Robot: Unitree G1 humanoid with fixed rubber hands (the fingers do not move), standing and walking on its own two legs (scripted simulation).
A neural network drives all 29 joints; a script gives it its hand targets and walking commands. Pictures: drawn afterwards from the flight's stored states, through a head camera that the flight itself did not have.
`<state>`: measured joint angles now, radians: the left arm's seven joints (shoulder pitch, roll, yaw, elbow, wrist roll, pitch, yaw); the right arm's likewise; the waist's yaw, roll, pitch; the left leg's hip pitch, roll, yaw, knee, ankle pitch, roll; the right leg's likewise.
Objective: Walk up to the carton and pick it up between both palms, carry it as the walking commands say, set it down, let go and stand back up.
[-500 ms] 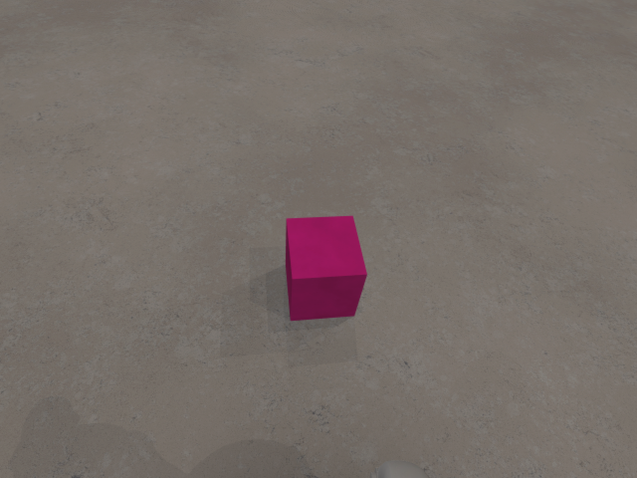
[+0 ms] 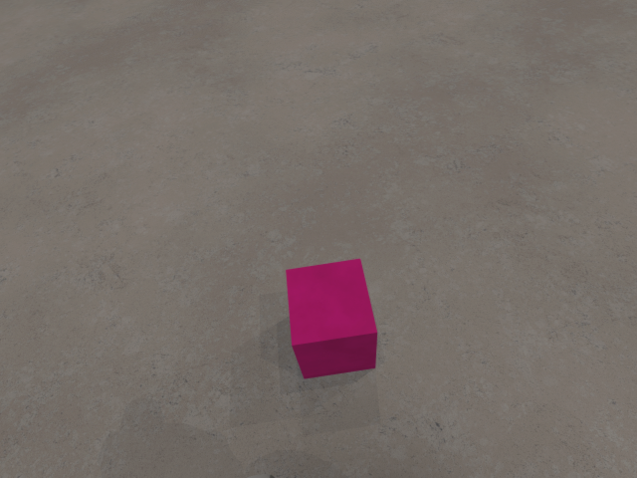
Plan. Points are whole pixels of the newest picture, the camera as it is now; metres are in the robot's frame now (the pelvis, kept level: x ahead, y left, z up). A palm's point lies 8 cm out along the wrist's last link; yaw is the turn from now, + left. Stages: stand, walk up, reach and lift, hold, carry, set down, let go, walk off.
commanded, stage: walk up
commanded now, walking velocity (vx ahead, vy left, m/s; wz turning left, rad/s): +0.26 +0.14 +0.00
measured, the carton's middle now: (331, 320) +0.63 +0.02 -0.64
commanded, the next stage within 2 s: none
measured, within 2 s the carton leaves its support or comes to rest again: neither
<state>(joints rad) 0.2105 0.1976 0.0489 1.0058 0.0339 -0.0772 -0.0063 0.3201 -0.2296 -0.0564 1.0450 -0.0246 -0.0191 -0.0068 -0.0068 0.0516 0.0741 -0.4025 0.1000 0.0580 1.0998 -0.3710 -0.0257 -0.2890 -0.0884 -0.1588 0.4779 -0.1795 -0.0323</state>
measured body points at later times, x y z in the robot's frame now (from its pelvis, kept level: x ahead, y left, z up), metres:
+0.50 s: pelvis +0.12 +0.07 +0.00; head +0.15 +0.11 +0.45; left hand +0.07 +0.30 -0.17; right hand +0.22 -0.16 -0.13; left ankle +0.16 +0.18 -0.74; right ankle +0.07 -0.08 -0.70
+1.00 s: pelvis +0.11 +0.01 +0.00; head +0.12 -0.02 +0.45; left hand +0.18 +0.24 -0.13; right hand +0.10 -0.23 -0.16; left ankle +0.13 +0.16 -0.71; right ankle +0.12 -0.11 -0.74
